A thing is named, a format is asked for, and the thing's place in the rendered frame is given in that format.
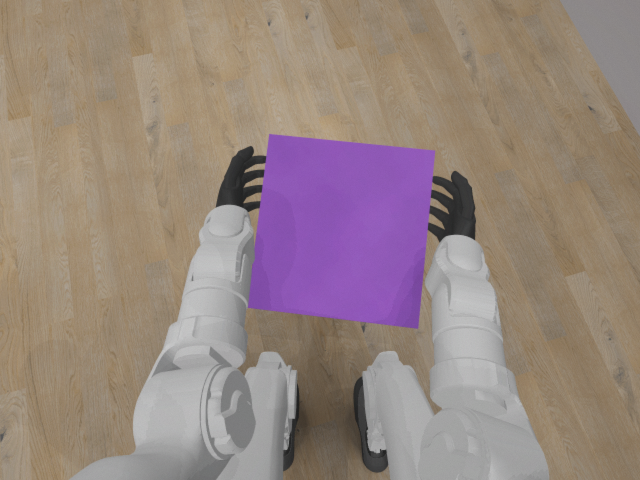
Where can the robot right forearm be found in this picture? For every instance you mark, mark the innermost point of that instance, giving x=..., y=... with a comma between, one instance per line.
x=469, y=362

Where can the left robot upper arm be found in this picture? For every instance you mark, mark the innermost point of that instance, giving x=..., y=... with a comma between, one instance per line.
x=188, y=424

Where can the right robot hand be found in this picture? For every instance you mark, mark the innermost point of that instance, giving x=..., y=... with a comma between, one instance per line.
x=461, y=218

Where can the left robot hand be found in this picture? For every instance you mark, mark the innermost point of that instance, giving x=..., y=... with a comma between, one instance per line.
x=231, y=191

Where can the right robot foot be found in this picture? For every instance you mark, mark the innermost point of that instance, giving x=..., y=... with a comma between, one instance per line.
x=375, y=461

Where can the right robot shin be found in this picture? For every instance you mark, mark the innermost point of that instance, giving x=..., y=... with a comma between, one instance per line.
x=375, y=433

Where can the carton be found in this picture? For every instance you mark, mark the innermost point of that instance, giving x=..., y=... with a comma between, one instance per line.
x=342, y=230

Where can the right robot upper arm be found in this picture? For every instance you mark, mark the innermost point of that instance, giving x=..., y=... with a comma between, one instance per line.
x=460, y=443

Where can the robot left forearm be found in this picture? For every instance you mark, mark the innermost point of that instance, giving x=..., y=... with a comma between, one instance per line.
x=210, y=326

